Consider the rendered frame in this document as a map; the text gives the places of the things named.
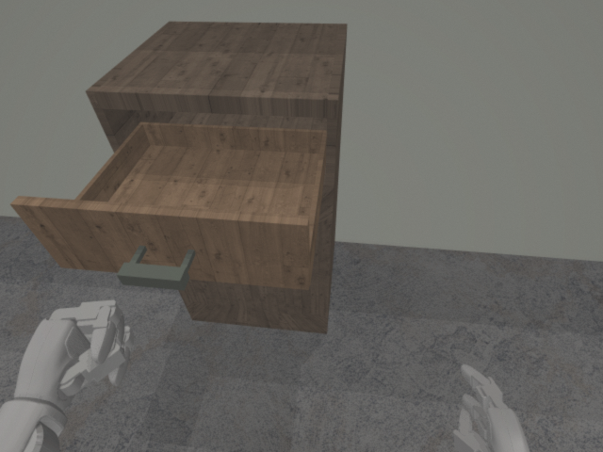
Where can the robot left forearm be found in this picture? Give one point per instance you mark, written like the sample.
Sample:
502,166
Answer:
30,425

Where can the robot right hand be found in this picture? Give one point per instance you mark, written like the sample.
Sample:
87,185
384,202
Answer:
499,426

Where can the handle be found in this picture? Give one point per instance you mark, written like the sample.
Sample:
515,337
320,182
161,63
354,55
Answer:
166,277

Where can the robot left hand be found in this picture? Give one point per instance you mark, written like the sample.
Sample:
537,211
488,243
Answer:
93,334

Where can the drawer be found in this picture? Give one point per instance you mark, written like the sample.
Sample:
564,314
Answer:
246,199

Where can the cabinet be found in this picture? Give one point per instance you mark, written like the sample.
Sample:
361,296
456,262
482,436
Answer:
271,75

